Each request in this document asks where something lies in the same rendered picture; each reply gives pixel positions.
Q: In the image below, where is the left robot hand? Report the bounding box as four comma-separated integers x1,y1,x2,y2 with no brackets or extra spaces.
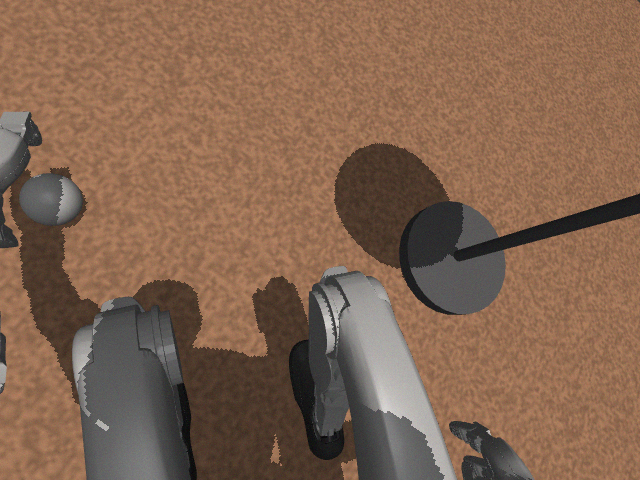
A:
0,112,42,248

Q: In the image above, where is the right robot foot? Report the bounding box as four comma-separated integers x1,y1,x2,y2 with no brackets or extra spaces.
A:
289,340,344,460

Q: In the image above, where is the ball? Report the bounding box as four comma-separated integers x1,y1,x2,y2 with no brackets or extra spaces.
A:
19,173,83,226

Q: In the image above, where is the floor lamp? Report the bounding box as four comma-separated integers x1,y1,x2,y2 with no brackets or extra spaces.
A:
399,194,640,315

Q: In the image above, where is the right robot hand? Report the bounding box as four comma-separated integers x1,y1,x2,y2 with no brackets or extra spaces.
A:
449,421,534,480

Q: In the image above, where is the left robot foot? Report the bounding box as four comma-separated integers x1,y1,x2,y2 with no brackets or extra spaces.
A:
177,382,197,480

